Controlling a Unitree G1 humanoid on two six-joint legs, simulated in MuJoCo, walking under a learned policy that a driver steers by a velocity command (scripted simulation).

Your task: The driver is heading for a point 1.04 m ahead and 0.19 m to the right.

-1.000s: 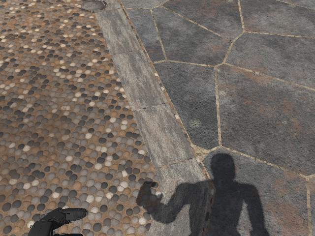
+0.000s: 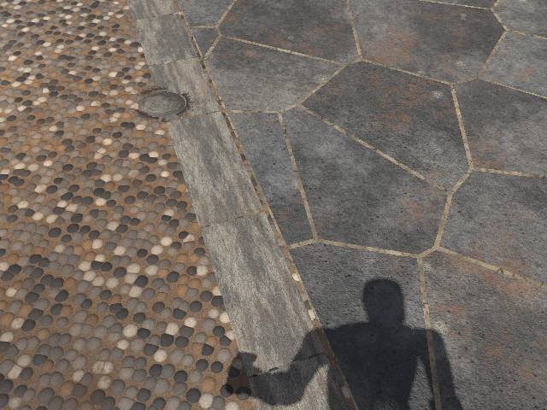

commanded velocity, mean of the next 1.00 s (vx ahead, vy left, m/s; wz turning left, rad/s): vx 0.50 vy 0.00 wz -0.15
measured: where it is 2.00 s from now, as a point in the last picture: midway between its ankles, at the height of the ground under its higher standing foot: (330, 228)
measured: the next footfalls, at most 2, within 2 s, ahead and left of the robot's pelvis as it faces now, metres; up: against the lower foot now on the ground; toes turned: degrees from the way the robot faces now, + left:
right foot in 0.12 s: +0.26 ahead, -0.14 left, +0.00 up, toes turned -2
left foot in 0.66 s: +0.57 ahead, +0.10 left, +0.00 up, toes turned +1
